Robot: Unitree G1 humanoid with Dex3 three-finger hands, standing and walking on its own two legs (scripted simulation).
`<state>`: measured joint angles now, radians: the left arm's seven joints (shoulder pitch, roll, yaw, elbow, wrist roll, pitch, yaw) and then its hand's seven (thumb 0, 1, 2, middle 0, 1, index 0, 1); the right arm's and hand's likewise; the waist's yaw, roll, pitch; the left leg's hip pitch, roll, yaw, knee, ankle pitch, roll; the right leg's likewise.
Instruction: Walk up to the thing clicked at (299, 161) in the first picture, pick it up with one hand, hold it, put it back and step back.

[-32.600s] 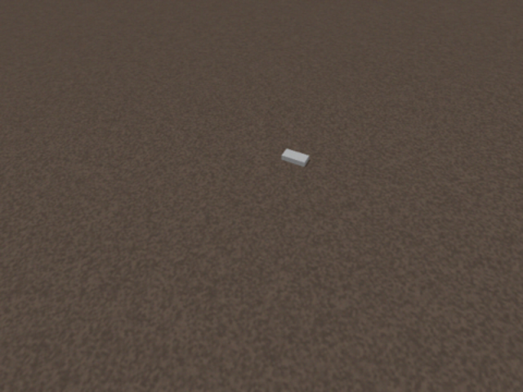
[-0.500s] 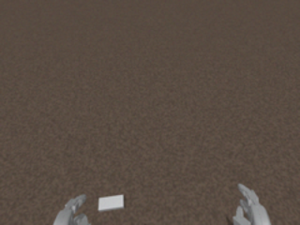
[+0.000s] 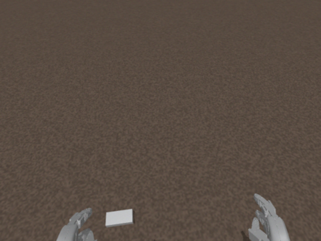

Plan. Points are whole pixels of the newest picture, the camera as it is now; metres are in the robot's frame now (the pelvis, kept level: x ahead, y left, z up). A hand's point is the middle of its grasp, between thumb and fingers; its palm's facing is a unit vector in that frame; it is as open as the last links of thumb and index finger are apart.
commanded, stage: home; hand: left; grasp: from above
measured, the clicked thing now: (119, 217) +0.40 +0.27 -0.70
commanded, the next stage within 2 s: stand in 0.78 s
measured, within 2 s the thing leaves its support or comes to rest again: neither
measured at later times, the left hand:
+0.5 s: hand out of the picture +0.16 +0.18 -0.05, palm faces +0.05 -0.98 -0.20, open 7.4 cm
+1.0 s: hand out of the picture +0.16 +0.20 -0.08, palm faces +0.01 -0.95 -0.31, open 7.4 cm
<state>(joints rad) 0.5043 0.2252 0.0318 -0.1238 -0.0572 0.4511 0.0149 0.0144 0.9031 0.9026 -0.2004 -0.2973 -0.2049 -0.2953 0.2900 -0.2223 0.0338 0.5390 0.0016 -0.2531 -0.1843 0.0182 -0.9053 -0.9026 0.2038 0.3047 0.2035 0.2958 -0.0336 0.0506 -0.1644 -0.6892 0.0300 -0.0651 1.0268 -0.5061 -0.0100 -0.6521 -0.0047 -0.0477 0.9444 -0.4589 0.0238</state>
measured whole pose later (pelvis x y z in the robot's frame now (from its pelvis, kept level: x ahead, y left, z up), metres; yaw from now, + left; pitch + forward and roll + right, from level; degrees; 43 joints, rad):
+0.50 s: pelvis +0.00 +0.00 +0.00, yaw +0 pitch +10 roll -3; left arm 0.51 0.23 0.03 -0.13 -0.06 0.45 0.02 0.01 0.90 0.90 -0.20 -0.30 -0.20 -0.29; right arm 0.30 -0.22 0.03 0.53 0.00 -0.24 -0.18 0.02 -0.90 -0.90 0.20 0.30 0.20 0.30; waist -0.04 0.05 -0.17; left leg -0.69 0.03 -0.06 1.03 -0.51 -0.01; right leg -0.66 0.00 -0.04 0.95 -0.46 0.03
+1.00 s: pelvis -0.01 +0.00 +0.01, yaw +0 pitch +4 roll -1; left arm 0.27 0.27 0.00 0.35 0.04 0.16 0.03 0.01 0.90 0.90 -0.20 -0.30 -0.21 -0.30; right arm 0.19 -0.27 0.01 0.73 -0.09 -0.09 -0.06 0.01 -0.90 -0.90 0.20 0.30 0.20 0.30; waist 0.02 0.00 -0.02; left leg -0.52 0.00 -0.03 0.91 -0.46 0.00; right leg -0.51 -0.03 -0.01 0.89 -0.44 0.02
